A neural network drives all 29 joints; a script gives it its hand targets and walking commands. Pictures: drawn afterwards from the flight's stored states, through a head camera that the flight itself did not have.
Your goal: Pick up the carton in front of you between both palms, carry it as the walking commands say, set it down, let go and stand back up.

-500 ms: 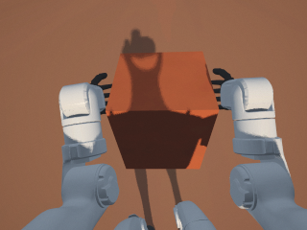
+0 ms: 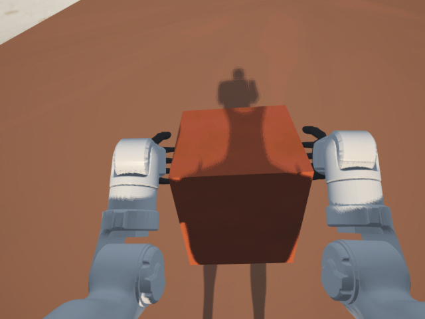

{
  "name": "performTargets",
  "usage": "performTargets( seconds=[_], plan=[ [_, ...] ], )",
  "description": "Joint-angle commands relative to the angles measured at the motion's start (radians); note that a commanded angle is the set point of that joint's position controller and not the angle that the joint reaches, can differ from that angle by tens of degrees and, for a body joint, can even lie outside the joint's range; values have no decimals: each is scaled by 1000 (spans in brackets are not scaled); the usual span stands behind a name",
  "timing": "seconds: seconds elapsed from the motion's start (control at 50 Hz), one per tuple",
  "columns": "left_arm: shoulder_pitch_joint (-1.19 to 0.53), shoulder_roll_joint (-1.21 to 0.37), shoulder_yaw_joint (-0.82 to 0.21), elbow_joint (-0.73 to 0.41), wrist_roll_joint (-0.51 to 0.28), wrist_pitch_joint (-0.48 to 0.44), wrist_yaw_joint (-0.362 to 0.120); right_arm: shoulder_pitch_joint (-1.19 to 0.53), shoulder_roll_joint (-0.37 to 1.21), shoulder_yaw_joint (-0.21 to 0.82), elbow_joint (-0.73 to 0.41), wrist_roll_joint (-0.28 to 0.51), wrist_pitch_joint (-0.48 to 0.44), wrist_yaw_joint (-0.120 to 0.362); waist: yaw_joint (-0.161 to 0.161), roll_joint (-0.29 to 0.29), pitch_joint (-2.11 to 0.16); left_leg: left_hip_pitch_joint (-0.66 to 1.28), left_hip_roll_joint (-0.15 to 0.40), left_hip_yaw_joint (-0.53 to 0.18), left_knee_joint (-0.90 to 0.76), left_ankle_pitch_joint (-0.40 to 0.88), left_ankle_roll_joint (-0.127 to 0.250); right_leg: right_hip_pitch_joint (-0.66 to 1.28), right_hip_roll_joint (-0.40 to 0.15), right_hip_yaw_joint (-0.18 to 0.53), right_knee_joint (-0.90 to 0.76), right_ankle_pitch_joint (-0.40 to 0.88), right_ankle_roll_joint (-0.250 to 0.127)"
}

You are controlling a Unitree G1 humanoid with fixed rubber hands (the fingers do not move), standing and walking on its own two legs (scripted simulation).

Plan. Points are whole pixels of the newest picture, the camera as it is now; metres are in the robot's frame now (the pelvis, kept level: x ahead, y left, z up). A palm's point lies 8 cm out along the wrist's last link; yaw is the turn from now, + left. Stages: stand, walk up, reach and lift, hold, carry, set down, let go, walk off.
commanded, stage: carry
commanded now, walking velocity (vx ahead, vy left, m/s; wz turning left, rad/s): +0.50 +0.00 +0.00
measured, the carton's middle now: (237, 186) +0.37 +0.00 +0.06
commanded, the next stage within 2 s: none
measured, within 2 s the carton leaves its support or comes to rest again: neither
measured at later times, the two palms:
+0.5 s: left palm (164, 112) +0.59 +0.19 +0.08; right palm (280, 107) +0.59 -0.11 +0.09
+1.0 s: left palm (179, 75) +0.75 +0.17 +0.10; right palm (279, 69) +0.76 -0.13 +0.10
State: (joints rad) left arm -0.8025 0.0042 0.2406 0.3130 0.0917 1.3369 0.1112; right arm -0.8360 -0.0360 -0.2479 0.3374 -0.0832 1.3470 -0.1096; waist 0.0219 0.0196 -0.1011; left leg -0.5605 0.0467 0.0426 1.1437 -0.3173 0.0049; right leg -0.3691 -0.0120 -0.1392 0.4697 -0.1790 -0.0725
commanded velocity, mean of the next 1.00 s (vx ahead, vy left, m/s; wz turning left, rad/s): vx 0.20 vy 0.00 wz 0.00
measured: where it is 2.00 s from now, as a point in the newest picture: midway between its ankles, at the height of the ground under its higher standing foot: (232, 276)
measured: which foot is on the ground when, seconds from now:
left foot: up 0.00-0.26, down 0.28-0.66, up 0.68-0.80, down 0.82-1.00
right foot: down 0.00-0.30, up 0.32-0.62, down 0.64-1.00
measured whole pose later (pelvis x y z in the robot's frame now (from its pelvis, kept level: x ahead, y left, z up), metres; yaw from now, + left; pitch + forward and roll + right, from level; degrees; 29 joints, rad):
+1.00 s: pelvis +0.49 +0.01 +0.00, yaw +0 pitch +3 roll -1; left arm -0.19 -0.14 0.13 -0.25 0.13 1.22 0.08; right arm -0.20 0.14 -0.12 -0.25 -0.14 1.23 -0.08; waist 0.01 0.01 -0.18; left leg -0.18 0.07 0.12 0.49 -0.36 -0.03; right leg -0.33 -0.05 -0.21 0.49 -0.21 -0.04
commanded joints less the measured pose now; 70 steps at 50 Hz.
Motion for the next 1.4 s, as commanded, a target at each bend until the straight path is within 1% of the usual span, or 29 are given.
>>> performTargets(
  seconds=[0.0,0.06,0.12,0.18,0.22,0.24,0.26,0.28,0.3,0.32,0.36,0.38,0.42,0.52,0.56,0.6,0.62,0.64,0.66,0.68,0.72,0.74,0.78,0.82,0.86,0.92,0.98,1.12,1.38],
  plan=[
    [-863,-1166,-470,-246,-484,-62,-223,-793,1234,505,-213,472,-64,190,-14,-152,-396,-148,56,-22,-117,74,-21,419,-253,299,-244,-34,-102],
    [-761,-1163,-511,-268,-465,-74,-215,-728,1245,561,-254,475,-80,180,1,-139,-394,-122,57,16,-347,105,-41,491,-249,227,-243,130,-107],
    [-643,-1155,-541,-285,-430,-84,-216,-614,1255,602,-259,459,-94,189,4,-160,-388,-69,20,77,-525,185,-31,561,-224,148,-198,395,-77],
    [-542,-1153,-581,-327,-397,-94,-221,-532,1265,643,-293,450,-102,209,10,-188,-374,12,-23,120,-683,263,-23,606,-194,80,-145,538,-41],
    [-464,-1151,-611,-363,-380,-99,-225,-463,1266,661,-320,440,-104,224,4,-172,-388,192,-44,168,-835,351,-15,571,-170,23,-40,616,-2],
    [-425,-1153,-630,-384,-375,-100,-228,-409,1263,664,-322,430,-105,231,-9,-133,-430,410,-43,186,-859,369,-2,460,-148,-16,69,593,28],
    [-390,-1146,-651,-396,-372,-99,-233,-332,1254,664,-319,414,-107,238,-29,-90,-478,656,70,63,-798,338,39,253,-143,-12,209,408,57],
    [-371,-1166,-678,-408,-386,-91,-242,-282,1216,656,-320,375,-112,239,-39,114,-574,931,300,-251,-705,491,149,-25,-88,-4,458,137,92],
    [-338,-1180,-696,-426,-388,-90,-253,-213,1206,662,-312,342,-123,237,-49,309,-557,1085,367,-451,-754,571,264,-340,22,42,608,-293,109],
    [-322,-1195,-725,-451,-404,-97,-261,-166,1208,669,-365,339,-130,239,-49,242,-513,1068,380,-426,-763,590,268,-436,-8,98,711,-348,95],
    [-280,-1220,-763,-507,-428,-118,-272,-146,1227,707,-492,336,-145,240,-44,61,-438,930,347,-305,-802,559,192,-428,-85,130,642,-275,84],
    [-251,-1224,-785,-537,-432,-128,-273,-146,1222,730,-556,340,-153,240,-41,51,-401,846,324,-243,-850,486,160,-381,-105,134,541,-229,89],
    [-173,-1212,-827,-595,-427,-144,-268,-97,1200,778,-652,341,-163,243,-37,114,-372,774,273,-118,-882,489,140,-305,-81,81,425,-172,105],
    [61,-1106,-867,-722,-381,-141,-251,182,1149,810,-698,350,-155,275,-36,157,-311,659,186,98,-828,826,90,-123,-13,-32,117,59,114],
    [131,-1074,-860,-722,-380,-124,-260,237,1102,809,-699,348,-140,280,-38,166,-291,611,159,137,-781,791,57,-12,-2,-53,13,205,111],
    [168,-1035,-849,-705,-376,-107,-270,243,1059,813,-689,349,-124,284,-23,108,-260,502,117,180,-661,655,2,180,9,-90,-149,390,105],
    [170,-1013,-839,-691,-370,-97,-275,241,1037,815,-680,348,-116,285,-21,77,-261,400,110,170,-604,557,-32,316,-48,-54,-142,479,93],
    [167,-985,-823,-675,-362,-87,-280,231,1013,812,-677,349,-107,286,-20,-47,-298,282,71,165,-479,248,-75,465,-219,119,-53,885,62],
    [182,-977,-805,-627,-351,-84,-282,202,1010,825,-675,361,-90,283,-13,-199,-376,119,31,87,-380,-96,-91,671,-367,268,9,1107,-67],
    [222,-993,-793,-590,-351,-89,-282,188,1008,831,-681,369,-83,286,-6,-244,-404,96,17,48,-340,-259,-86,645,-392,325,-48,972,-116],
    [202,-1046,-786,-593,-350,-101,-283,144,1054,852,-671,394,-91,295,-16,-182,-367,148,35,16,-457,-307,-59,512,-348,276,-133,627,-85],
    [180,-1071,-786,-601,-352,-106,-284,121,1080,859,-675,405,-100,298,-17,-171,-346,203,37,30,-554,-280,-52,436,-317,222,-150,487,-59],
    [159,-1098,-796,-615,-363,-117,-289,102,1115,874,-685,409,-116,298,-19,-164,-347,338,18,81,-698,-50,-48,325,-262,132,-172,232,-4],
    [148,-1098,-805,-629,-367,-127,-292,101,1119,882,-700,403,-126,294,-17,-129,-328,403,62,65,-775,89,-50,253,-223,81,-181,34,37],
    [113,-1088,-818,-633,-381,-124,-293,95,1103,870,-701,392,-121,290,-17,-49,-275,383,142,3,-769,177,-41,235,-180,60,-100,145,56],
    [157,-1043,-816,-613,-378,-104,-289,194,1067,835,-638,364,-108,287,-21,1,-283,378,140,20,-691,389,-33,251,-181,56,15,447,47],
    [184,-1029,-814,-573,-366,-97,-288,242,1051,813,-579,341,-105,288,-22,9,-297,385,126,29,-643,552,-34,234,-171,43,77,561,48],
    [101,-1068,-839,-620,-396,-113,-291,165,1094,827,-628,365,-123,287,-21,7,-291,376,123,22,-624,574,-18,206,-158,32,107,451,53],
    [151,-1049,-831,-632,-378,-108,-286,184,1073,841,-658,373,-116,288,-21,-8,-257,342,114,6,-655,396,2,199,-167,45,74,319,54]
  ],
)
